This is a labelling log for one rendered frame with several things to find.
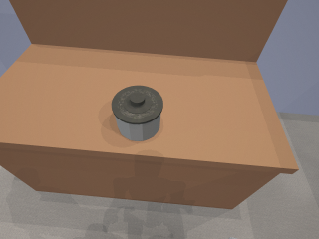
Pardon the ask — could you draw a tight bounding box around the table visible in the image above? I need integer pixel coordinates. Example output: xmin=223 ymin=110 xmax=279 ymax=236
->
xmin=0 ymin=0 xmax=299 ymax=210

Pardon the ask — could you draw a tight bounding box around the lid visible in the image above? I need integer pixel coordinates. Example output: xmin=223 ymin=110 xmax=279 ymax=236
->
xmin=111 ymin=85 xmax=163 ymax=124

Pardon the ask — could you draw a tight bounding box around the knob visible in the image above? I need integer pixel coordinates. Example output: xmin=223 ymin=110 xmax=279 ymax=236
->
xmin=130 ymin=92 xmax=145 ymax=106

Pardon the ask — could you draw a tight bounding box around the pot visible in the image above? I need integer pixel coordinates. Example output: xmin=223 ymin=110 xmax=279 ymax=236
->
xmin=115 ymin=114 xmax=161 ymax=141

